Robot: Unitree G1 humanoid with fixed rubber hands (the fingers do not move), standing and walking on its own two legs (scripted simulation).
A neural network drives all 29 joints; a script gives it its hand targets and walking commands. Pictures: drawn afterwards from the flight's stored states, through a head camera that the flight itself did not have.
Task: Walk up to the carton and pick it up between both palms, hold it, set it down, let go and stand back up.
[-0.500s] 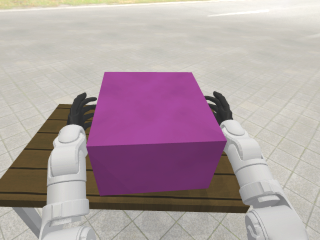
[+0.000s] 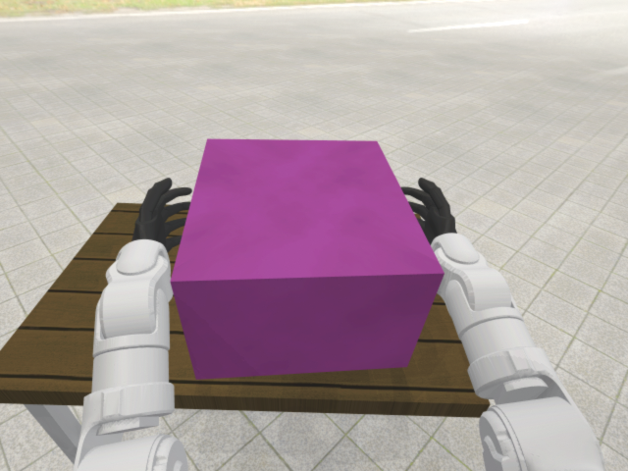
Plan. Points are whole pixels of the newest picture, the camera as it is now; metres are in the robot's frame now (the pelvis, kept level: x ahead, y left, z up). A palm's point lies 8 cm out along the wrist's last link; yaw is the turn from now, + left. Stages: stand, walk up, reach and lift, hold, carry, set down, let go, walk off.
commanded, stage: hold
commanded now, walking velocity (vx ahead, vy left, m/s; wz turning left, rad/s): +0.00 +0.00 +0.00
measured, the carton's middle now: (299, 243) +0.41 +0.00 +0.15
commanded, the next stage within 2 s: none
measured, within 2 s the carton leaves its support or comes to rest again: neither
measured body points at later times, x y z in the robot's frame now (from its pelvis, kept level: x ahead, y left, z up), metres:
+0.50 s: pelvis +0.01 +0.00 +0.00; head -0.05 +0.02 +0.45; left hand +0.38 +0.18 +0.19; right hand +0.38 -0.18 +0.18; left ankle +0.02 +0.13 -0.75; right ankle +0.00 -0.12 -0.75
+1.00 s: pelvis +0.00 +0.00 +0.00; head -0.05 +0.02 +0.45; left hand +0.38 +0.18 +0.19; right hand +0.38 -0.18 +0.18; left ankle +0.02 +0.13 -0.75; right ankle +0.00 -0.12 -0.75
